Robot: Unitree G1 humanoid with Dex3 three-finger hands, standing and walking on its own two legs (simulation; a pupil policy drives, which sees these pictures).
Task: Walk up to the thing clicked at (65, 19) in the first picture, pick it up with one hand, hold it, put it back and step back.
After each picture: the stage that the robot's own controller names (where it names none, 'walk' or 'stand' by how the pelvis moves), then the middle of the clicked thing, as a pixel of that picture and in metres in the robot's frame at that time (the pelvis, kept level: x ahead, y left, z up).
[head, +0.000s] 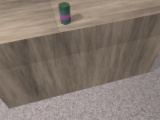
stand; (65, 13) +0.89 +0.14 -0.02
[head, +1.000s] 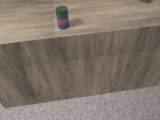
rise first; (62, 18) +0.81 +0.19 +0.00
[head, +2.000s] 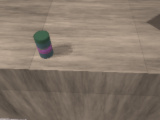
stand; (44, 45) +0.56 +0.24 -0.01
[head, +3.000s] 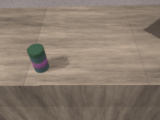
stand; (38, 58) +0.50 +0.22 -0.01
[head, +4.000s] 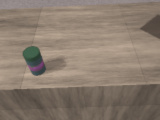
stand; (35, 61) +0.48 +0.24 -0.01
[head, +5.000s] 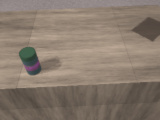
stand; (30, 61) +0.50 +0.25 -0.03
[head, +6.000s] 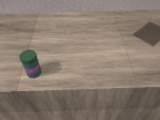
stand; (31, 64) +0.49 +0.25 -0.03
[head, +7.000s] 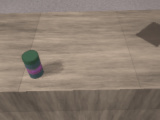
stand; (33, 64) +0.49 +0.24 -0.03
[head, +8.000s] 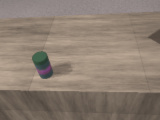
rise first; (43, 65) +0.49 +0.25 -0.02
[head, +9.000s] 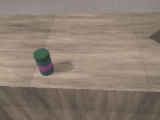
go down; (44, 62) +0.50 +0.24 -0.02
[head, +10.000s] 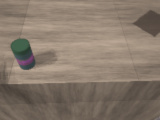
go down; (24, 54) +0.50 +0.22 -0.01
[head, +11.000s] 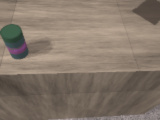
go down; (15, 42) +0.51 +0.23 +0.02
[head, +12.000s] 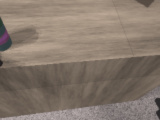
close in; out of the picture +0.51 +0.24 +0.05
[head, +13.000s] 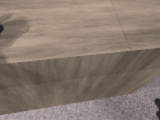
close; out of the picture +0.52 +0.25 +0.07
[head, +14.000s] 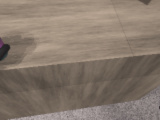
lift; out of the picture +0.47 +0.25 +0.07
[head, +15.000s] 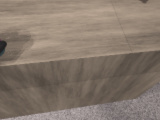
lift; out of the picture +0.48 +0.25 +0.07
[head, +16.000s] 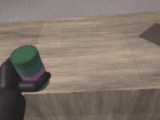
lift; (31, 69) +0.31 +0.16 +0.19
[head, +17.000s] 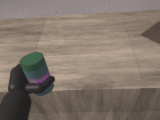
hold; (38, 74) +0.33 +0.16 +0.13
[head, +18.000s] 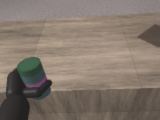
crouch; (35, 78) +0.32 +0.17 +0.12
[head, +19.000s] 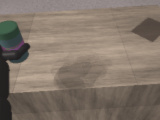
crouch; (12, 42) +0.43 +0.22 +0.17
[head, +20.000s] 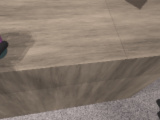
lower; out of the picture +0.49 +0.24 +0.04
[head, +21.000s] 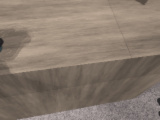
lower; out of the picture +0.49 +0.25 +0.06
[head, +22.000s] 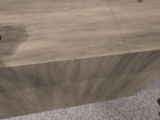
lower; out of the picture +0.50 +0.25 +0.07
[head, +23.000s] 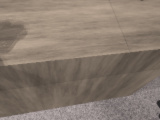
lower; out of the picture +0.51 +0.26 +0.07
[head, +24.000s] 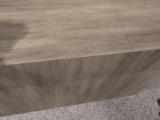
loosen; out of the picture +0.51 +0.26 +0.07
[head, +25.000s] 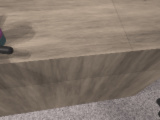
withdraw; out of the picture +0.51 +0.24 +0.07
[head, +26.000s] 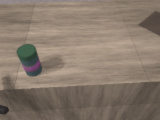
sink last; (30, 61) +0.46 +0.22 +0.03
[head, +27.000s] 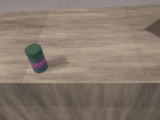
stand; (37, 58) +0.50 +0.25 +0.02
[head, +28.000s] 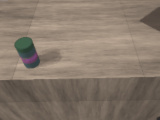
stand; (28, 53) +0.49 +0.25 +0.03
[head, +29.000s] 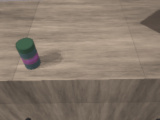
stand; (29, 54) +0.49 +0.25 +0.03
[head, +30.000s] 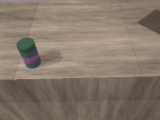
stand; (29, 53) +0.50 +0.25 +0.02
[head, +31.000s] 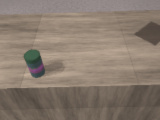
walk; (35, 64) +0.50 +0.24 -0.03
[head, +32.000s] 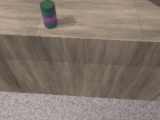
walk; (49, 15) +0.70 +0.17 +0.00
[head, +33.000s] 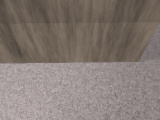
walk; out of the picture +1.02 +0.28 +0.00
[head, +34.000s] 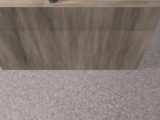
stand; out of the picture +1.10 +0.25 -0.02
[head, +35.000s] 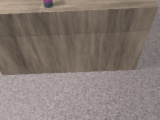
stand; out of the picture +1.10 +0.27 -0.03
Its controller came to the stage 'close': yes
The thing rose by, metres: 0.22
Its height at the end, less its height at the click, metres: +0.00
